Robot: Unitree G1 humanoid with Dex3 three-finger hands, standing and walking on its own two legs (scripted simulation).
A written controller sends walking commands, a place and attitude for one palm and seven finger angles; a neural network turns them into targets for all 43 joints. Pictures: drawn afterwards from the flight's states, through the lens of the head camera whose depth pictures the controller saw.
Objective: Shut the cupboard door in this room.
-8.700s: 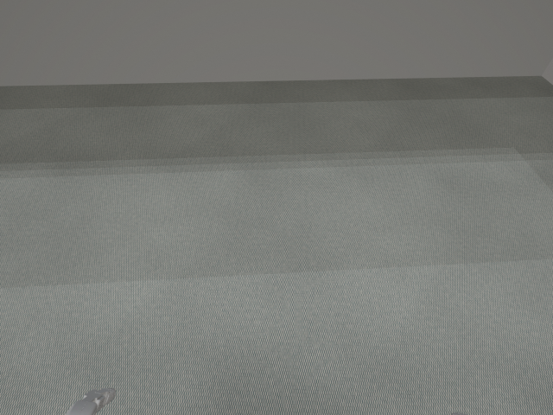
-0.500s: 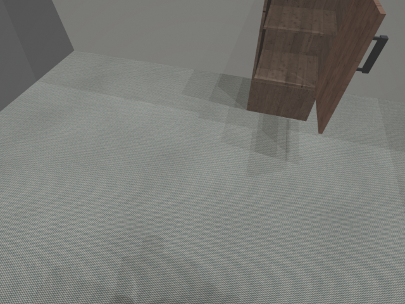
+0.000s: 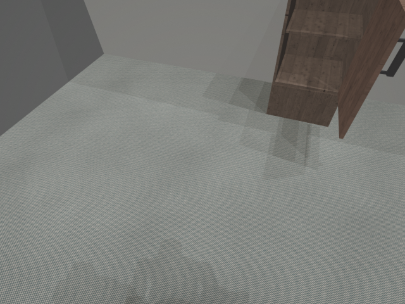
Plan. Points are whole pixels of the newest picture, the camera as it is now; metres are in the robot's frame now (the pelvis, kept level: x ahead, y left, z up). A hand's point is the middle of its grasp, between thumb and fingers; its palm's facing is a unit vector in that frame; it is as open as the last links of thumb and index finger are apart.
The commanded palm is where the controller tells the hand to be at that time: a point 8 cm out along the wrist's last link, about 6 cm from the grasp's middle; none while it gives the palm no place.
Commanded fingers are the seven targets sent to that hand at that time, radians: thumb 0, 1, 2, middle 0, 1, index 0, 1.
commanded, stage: stand and wait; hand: left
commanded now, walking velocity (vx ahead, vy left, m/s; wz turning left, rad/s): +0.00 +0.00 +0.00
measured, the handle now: (393, 57) +0.99 -0.69 -0.05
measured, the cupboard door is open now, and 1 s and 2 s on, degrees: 93 93 93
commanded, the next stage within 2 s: turn or walk to find it in 0.22 s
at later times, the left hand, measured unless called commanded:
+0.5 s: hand out of the picture +0.00 +0.19 -0.18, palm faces +0.11 -0.97 -0.21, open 7.4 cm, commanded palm none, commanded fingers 0.00 0.90 0.90 -0.20 -0.30 -0.20 -0.30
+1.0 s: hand out of the picture +0.00 +0.19 -0.17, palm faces +0.08 -0.98 -0.19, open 7.4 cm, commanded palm none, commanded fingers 0.00 0.90 0.90 -0.20 -0.30 -0.20 -0.30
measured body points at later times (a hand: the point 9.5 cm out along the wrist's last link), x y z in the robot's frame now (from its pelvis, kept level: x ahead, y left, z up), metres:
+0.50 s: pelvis -0.01 +0.00 +0.00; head +0.02 +0.01 +0.45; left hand -0.01 +0.24 -0.16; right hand +0.03 -0.22 -0.16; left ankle -0.02 +0.14 -0.73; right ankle -0.02 -0.10 -0.73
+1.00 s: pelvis +0.00 +0.02 +0.01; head +0.01 +0.02 +0.46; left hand -0.01 +0.24 -0.15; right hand +0.03 -0.21 -0.15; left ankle -0.02 +0.14 -0.73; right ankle -0.02 -0.10 -0.73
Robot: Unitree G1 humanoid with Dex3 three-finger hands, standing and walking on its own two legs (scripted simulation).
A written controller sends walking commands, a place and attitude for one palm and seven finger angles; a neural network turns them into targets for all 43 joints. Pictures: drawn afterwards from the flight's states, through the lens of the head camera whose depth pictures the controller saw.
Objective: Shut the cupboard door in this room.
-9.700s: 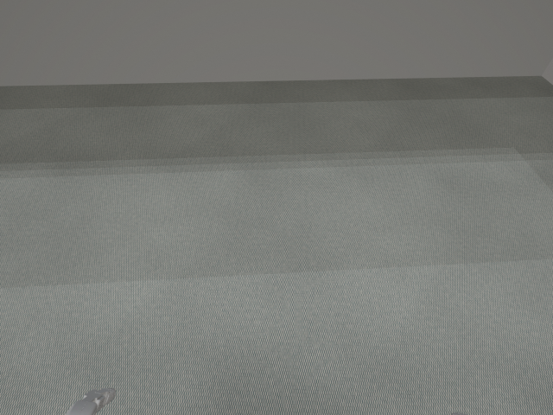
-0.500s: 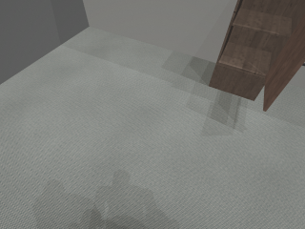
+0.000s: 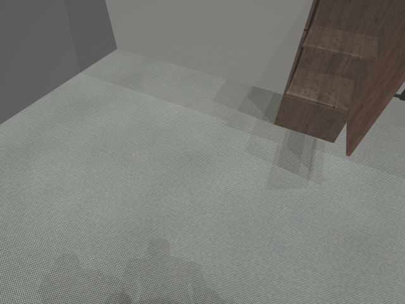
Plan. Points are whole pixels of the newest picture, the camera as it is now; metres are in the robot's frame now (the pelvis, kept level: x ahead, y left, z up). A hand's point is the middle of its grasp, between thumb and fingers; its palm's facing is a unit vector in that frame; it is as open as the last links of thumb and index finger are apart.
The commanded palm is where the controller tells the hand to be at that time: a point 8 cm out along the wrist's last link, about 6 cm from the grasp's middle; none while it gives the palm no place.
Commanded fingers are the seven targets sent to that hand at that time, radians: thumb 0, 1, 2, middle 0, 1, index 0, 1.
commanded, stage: stand and wait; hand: left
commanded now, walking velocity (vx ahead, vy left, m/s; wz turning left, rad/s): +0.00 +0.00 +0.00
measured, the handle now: out of the picture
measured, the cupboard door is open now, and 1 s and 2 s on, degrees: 93 93 93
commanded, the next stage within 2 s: turn or walk to find it in 0.32 s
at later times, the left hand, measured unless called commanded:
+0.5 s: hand out of the picture -0.01 +0.17 -0.18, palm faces +0.07 -0.98 -0.20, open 7.4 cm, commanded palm none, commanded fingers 0.00 0.90 0.90 -0.20 -0.30 -0.20 -0.30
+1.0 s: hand out of the picture +0.06 +0.20 -0.16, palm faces +0.22 -0.93 -0.28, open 7.4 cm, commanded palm none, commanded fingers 0.00 0.90 0.90 -0.20 -0.30 -0.20 -0.30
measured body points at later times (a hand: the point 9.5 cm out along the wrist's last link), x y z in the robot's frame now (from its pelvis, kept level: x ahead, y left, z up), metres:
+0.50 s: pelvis -0.01 -0.01 +0.00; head +0.01 -0.01 +0.45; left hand -0.01 +0.22 -0.16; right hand -0.02 -0.23 -0.17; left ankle -0.01 +0.12 -0.74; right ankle -0.02 -0.12 -0.74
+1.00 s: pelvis -0.02 -0.03 -0.01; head +0.03 -0.03 +0.44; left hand +0.05 +0.25 -0.13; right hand +0.07 -0.26 -0.16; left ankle -0.01 +0.12 -0.74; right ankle -0.02 -0.17 -0.71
